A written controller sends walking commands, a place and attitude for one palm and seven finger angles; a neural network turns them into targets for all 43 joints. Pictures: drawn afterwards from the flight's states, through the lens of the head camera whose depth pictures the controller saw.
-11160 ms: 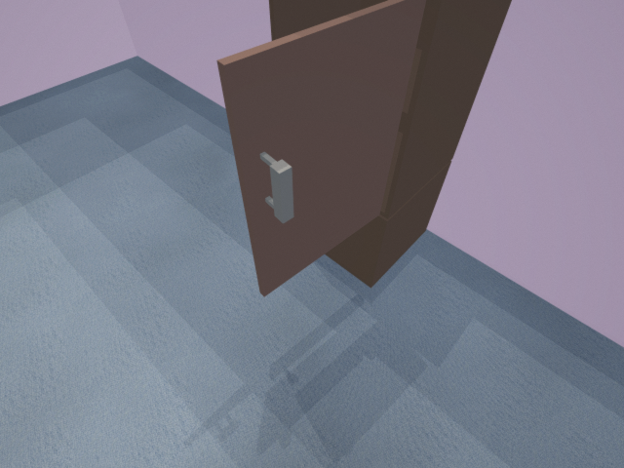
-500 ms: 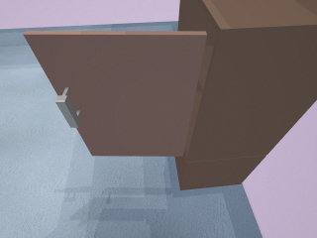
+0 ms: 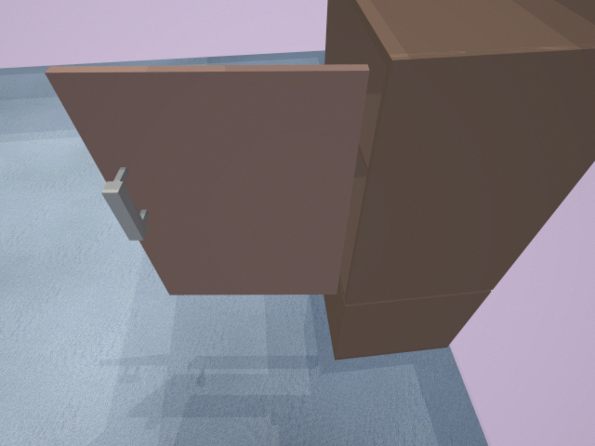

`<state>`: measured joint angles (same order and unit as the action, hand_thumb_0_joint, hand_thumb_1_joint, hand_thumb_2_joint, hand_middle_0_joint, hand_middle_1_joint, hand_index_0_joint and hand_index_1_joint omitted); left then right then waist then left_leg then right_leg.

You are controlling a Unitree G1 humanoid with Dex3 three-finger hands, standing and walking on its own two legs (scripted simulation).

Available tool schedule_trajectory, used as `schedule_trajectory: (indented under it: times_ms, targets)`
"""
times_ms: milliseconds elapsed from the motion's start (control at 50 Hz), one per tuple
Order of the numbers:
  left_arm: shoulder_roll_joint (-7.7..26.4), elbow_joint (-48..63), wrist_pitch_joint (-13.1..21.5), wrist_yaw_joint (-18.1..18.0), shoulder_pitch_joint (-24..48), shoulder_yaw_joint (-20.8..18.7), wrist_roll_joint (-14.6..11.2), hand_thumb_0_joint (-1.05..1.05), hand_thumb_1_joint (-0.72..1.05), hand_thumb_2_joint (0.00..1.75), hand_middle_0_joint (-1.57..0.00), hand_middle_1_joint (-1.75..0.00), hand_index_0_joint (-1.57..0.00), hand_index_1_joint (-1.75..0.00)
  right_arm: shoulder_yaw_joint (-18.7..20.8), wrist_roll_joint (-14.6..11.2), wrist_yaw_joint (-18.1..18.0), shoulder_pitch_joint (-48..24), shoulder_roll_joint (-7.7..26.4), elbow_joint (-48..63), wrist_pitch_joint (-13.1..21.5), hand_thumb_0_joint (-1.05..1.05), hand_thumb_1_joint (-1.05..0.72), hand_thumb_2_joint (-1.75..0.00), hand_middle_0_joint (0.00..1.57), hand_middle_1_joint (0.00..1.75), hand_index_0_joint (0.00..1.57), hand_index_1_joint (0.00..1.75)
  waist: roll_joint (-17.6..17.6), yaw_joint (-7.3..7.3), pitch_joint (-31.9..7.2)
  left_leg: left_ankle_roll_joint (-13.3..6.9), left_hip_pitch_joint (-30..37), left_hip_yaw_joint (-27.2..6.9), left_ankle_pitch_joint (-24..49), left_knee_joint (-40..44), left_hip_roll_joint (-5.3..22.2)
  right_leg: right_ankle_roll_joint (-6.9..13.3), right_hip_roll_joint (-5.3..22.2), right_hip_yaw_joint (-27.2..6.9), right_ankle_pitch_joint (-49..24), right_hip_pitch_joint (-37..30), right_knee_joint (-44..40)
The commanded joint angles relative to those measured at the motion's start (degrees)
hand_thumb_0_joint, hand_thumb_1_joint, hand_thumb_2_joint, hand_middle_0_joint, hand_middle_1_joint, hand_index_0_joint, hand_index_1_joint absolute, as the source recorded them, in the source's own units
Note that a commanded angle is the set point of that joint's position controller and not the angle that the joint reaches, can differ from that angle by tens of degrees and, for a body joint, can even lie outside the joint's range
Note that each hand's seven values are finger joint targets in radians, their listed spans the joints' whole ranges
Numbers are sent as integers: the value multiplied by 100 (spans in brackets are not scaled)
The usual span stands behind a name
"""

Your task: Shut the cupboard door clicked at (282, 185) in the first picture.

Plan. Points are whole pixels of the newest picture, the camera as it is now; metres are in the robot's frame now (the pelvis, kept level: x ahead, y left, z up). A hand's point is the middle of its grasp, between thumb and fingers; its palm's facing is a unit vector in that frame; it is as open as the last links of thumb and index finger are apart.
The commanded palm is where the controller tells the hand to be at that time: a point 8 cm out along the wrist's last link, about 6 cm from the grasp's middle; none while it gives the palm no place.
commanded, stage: shuffle to correct the standing spot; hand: left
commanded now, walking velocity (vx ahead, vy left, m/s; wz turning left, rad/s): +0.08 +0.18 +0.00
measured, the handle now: (130, 203) +0.48 +0.33 +0.02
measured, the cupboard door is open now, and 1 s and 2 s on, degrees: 84 84 84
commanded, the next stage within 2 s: come to a stop and stand still in 0.60 s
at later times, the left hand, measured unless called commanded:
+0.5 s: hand out of the picture +0.04 +0.23 -0.18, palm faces +0.09 -0.95 -0.29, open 7.4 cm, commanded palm none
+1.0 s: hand out of the picture +0.10 +0.29 -0.17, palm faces +0.08 -0.97 -0.25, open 7.4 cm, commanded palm none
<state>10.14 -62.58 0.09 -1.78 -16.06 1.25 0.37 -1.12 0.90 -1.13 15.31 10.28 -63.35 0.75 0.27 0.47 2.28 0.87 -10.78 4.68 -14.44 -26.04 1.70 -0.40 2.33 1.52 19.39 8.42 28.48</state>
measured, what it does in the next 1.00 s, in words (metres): steps to the left: left foot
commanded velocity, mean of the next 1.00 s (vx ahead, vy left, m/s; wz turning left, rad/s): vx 0.03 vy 0.08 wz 0.04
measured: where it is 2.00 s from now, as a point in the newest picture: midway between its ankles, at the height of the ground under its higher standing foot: outside the picture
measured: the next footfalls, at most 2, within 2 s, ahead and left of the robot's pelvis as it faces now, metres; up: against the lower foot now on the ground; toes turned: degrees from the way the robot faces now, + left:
left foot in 0.72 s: +0.11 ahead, +0.21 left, +0.00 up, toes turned +3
right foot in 1.02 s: +0.08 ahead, +0.00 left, +0.00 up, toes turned +0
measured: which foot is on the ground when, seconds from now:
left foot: down 0.00-0.46, up 0.48-0.70, down 0.72-1.00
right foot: down 0.00-0.74, up 0.76-1.00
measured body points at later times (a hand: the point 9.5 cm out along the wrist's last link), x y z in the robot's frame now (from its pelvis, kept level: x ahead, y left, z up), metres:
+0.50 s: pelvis +0.02 +0.02 -0.01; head +0.06 +0.01 +0.43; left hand +0.03 +0.28 -0.15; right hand +0.07 -0.21 -0.18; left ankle -0.01 +0.13 -0.72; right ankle -0.03 -0.09 -0.74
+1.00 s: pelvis +0.05 +0.09 -0.01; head +0.09 +0.09 +0.44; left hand +0.09 +0.34 -0.15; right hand +0.14 -0.13 -0.16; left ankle +0.08 +0.20 -0.74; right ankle +0.04 -0.01 -0.73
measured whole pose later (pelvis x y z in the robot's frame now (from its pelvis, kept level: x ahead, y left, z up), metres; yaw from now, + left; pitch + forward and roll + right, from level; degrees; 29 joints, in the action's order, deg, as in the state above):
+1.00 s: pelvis +0.05 +0.09 -0.01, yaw +3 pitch +1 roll +2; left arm 11.6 -55.7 -1.7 -1.4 -11.4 -1.3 0.7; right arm 0.1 1.7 -1.4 9.6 9.2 -56.5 -0.1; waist -1.2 0.9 4.1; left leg -1.7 -16.7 6.5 -11.9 -28.1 -0.3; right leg -0.3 2.0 3.5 23.4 17.7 39.5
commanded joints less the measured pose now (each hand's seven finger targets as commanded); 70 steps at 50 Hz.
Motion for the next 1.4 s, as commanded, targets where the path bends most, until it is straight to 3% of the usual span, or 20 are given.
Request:
schedule_trajectory:
  times_ms: [0, 160, 220, 280, 320, 380, 400, 420, 440, 540, 660, 680, 700, 720, 760, 820, 960, 1040, 1180, 1380]
  targets:
    - [743, 110, 118, -45, -350, -150, 32, 0, 90, 90, -20, -30, -20, -30, 108, -34, -17, 181, 546, 171, 53, 0, -90, -90, 20, 30, 20, 30, -100, 19, 80, -195, 156, -301, 835, 289, 357, 232, 427, -469, -1309, 336, -585]
    - [1135, 294, 43, -92, -438, -442, 83, 0, 90, 90, -20, -30, -20, -30, 209, -3, 36, 0, 450, 492, -113, 0, -90, -90, 20, 30, 20, 30, -863, 97, 360, -45, -678, 69, -269, -588, 13, 717, 1347, -1216, -1421, 315, -749]
    - [1047, 430, -10, -86, -310, -482, 98, 0, 90, 90, -20, -30, -20, -30, 240, -9, 40, 185, 517, 468, -78, 0, -90, -90, 20, 30, 20, 30, -437, 10, 241, -115, -117, 0, 589, -233, 90, 503, 960, -691, -1453, 571, -165]
    - [688, 588, -89, -71, -158, -423, 104, 0, 90, 90, -20, -30, -20, -30, 327, 33, 2, 507, 970, 487, -68, 0, -90, -90, 20, 30, 20, 30, 1082, -61, 5, -758, 408, -1087, 1918, 237, 947, 131, 82, 362, 337, 1179, 1159]
    - [515, 695, -93, -59, -40, -362, 94, 0, 90, 90, -20, -30, -20, -30, 309, 30, -22, 502, 920, 583, -91, 0, -90, -90, 20, 30, 20, 30, 1072, -27, 48, -1191, 452, -1378, 2454, 405, 1241, 146, 7, 347, 1468, 1536, 1751]
    - [476, 585, -41, -37, -442, -397, 79, 0, 90, 90, -20, -30, -20, -30, 304, 43, -14, -16, 929, 844, -119, 0, -90, -90, 20, 30, 20, 30, 686, 300, -197, -959, -127, -910, 2464, -200, 847, 208, 126, 321, 319, 569, 645]
    - [707, 504, 9, -62, -770, -458, 99, 0, 90, 90, -20, -30, -20, -30, 313, 3, 1, -222, 858, 979, -107, 0, -90, -90, 20, 30, 20, 30, 70, 464, -289, -689, -789, -602, 1783, -820, 512, 320, 580, -247, -766, -192, -32]
    - [1185, 447, 49, -85, -1063, -564, 127, 0, 90, 90, -20, -30, -20, -30, 308, -32, 39, -372, 650, 1134, -109, 0, -90, -90, 20, 30, 20, 30, -1233, 535, -303, -249, -1895, 37, 58, -1714, -156, 759, 1860, -1690, -2326, -1008, -596]
    - [1399, 405, 103, -99, -1270, -614, 94, 0, 90, 90, -20, -30, -20, -30, 340, 7, 59, -701, 685, 1255, -145, 0, -90, -90, 20, 30, 20, 30, -1566, 667, -2, -54, -2334, -112, -1837, -2758, -215, 1288, 2671, -2324, -3780, -798, -843]
    - [1249, 728, 100, -133, -418, -608, 183, 0, 90, 90, -20, -30, -20, -30, 337, -32, 219, -826, 456, 1298, -222, 0, -90, -90, 20, 30, 20, 30, -1286, 301, 119, 37, -2301, -288, -1140, -2908, 83, 966, 1867, -625, -3823, -375, -483]
    - [1543, 890, 6, -55, -56, -715, 166, 0, 90, 90, -20, -30, -20, -30, 367, -27, 263, -210, 537, 1135, -167, 0, -90, -90, 20, 30, 20, 30, -1031, -57, -169, 49, 130, 532, 488, -277, -309, 420, 1283, -34, -2631, 738, 335]
    - [1395, 931, -22, -46, -80, -688, 151, 0, 90, 90, -20, -30, -20, -30, 418, 13, 219, 215, 791, 1018, -118, 0, -90, -90, 20, 30, 20, 30, -408, -223, -564, -72, 869, 364, 1276, -3, -30, 250, 989, 206, -2221, 898, 1236]
    - [1027, 1041, -70, -32, -188, -638, 85, 0, 90, 90, -20, -30, -20, -30, 530, 62, 183, 487, 1306, 1010, -96, 0, -90, -90, 20, 30, 20, 30, 1054, -281, -923, -699, 1600, -1185, 2953, 34, 1267, -57, 272, 633, 309, 1888, 2455]
    - [706, 1223, -129, -76, 2, -523, 102, 0, 90, 90, -20, -30, -20, -30, 546, 28, 138, 753, 1494, 1034, -155, 0, -90, -90, 20, 30, 20, 30, 1352, -424, -834, -1309, 861, -1720, 3715, 366, 1951, -39, 20, 322, 2193, 1932, 3589]
    - [593, 1130, -152, -114, 153, -475, 58, 0, 90, 90, -20, -30, -20, -30, 457, 61, 15, 93, 1214, 1121, -107, 0, -90, -90, 20, 30, 20, 30, 1212, -211, -605, -1487, 190, -1960, 2402, 650, 1918, 68, 219, -188, 1751, 2126, 4047]
    - [496, 826, -121, 3, -219, -399, 80, 0, 90, 90, -20, -30, -20, -30, 311, 75, -17, -528, 793, 1194, 20, 0, -90, -90, 20, 30, 20, 30, 703, 124, -412, -1166, -287, -1124, 2422, 738, 1345, 15, 223, -54, 845, 1488, 3133]
    - [455, 701, -94, 37, -306, -324, 56, 0, 90, 90, -20, -30, -20, -30, 363, 29, -72, -320, 858, 856, -55, 0, -90, -90, 20, 30, 20, 30, 409, 81, -502, -882, -164, -1020, 1947, 450, 1306, 29, -23, 79, -293, 324, 133]
    - [844, 749, 78, -4, -99, -329, 80, 0, 90, 90, -20, -30, -20, -30, 250, -12, -8, -178, 284, 778, -116, 0, -90, -90, 20, 30, 20, 30, -1246, -102, -296, -95, -461, -127, -175, -207, 141, 584, 1003, -1179, -1824, 481, -881]
    - [551, 541, 73, -2, 11, -232, 3, 0, 90, 90, -20, -30, -20, -30, 144, 16, -11, 95, 221, 226, -49, 0, -90, -90, 20, 30, 20, 30, -19, -51, 99, -130, 41, -407, 515, 553, 431, 362, 433, -631, -555, 768, -999]
    - [415, 132, 144, -15, -386, -167, -13, 0, 90, 90, -20, -30, -20, -30, 89, -19, -66, 413, 167, -144, 22, 0, -90, -90, 20, 30, 20, 30, -83, 5, 48, -131, 191, -358, 798, 699, 469, 317, 421, -541, -1441, 257, -1077]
